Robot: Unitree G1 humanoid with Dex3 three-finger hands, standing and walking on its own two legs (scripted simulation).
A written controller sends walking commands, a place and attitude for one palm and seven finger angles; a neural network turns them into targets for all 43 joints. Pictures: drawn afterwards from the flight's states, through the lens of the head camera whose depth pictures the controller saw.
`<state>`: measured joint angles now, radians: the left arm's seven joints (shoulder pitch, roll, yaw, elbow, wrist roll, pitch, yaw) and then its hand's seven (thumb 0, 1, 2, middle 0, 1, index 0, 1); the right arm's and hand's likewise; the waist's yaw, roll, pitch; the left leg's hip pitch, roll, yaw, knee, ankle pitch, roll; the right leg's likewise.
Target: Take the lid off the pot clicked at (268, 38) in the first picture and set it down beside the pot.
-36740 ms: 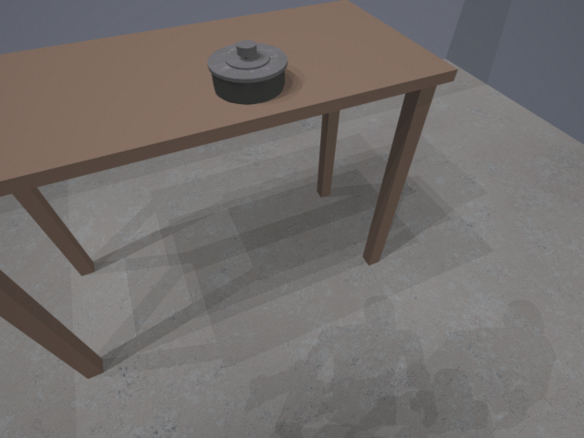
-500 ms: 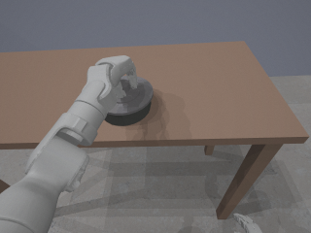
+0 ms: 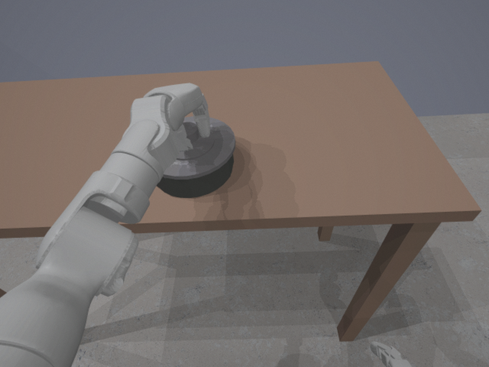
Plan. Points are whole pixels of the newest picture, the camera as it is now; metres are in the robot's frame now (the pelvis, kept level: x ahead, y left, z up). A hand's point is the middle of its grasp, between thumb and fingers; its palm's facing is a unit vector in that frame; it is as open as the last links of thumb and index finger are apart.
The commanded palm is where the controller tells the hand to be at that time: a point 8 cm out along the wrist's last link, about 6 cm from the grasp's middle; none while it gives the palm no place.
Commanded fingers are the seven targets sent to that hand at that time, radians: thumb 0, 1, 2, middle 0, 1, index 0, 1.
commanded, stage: lift the lid straight up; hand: left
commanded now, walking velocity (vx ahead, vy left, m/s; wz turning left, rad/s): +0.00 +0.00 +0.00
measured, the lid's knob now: (186, 133) +0.48 +0.11 +0.15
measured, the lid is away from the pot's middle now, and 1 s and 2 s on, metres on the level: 0.01 0.01 0.03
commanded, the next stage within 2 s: move the lid sideways beside the pot in 1.74 s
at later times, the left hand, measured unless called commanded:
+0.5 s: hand (174, 114) +0.45 +0.11 +0.21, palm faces -0.26 -0.09 -0.96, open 6.8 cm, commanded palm +0.43 +0.12 +0.29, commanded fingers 0.00 0.65 1.02 -0.89 -1.03 -0.99 -1.02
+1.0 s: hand (162, 90) +0.44 +0.12 +0.26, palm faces -0.19 -0.08 -0.98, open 6.7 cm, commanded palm +0.42 +0.12 +0.33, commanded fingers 0.00 0.65 1.02 -0.89 -1.03 -0.99 -1.02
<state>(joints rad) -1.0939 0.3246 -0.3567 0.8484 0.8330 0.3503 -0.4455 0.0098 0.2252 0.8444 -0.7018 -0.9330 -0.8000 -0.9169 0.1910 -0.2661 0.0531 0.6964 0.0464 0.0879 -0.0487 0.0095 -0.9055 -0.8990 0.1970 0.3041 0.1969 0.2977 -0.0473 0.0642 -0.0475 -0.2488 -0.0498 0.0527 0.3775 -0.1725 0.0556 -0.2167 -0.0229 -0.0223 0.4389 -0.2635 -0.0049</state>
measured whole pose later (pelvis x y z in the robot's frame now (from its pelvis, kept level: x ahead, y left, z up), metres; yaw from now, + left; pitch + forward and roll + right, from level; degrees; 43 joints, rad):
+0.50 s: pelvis +0.00 +0.00 +0.00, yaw +1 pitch +2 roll +1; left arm -1.13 0.35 -0.36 0.76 0.82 0.37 -0.49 0.03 0.23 0.84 -0.70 -0.92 -0.81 -0.92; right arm 0.15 -0.27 0.06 0.69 0.05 0.05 -0.03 0.01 -0.91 -0.90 0.20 0.30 0.20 0.30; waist -0.02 0.07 -0.06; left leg -0.23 -0.06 0.04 0.36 -0.17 0.06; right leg -0.20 -0.03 -0.03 0.43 -0.27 0.00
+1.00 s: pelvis +0.00 +0.01 +0.00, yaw +1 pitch +2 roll +1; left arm -1.21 0.38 -0.37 0.74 0.83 0.39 -0.53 0.03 0.23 0.84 -0.70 -0.92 -0.82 -0.92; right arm 0.16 -0.27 0.06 0.69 0.05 0.04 -0.03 0.01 -0.91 -0.90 0.20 0.30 0.20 0.30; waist -0.02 0.07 -0.06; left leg -0.23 -0.06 0.05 0.36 -0.16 0.06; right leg -0.20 -0.03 -0.03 0.42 -0.25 0.00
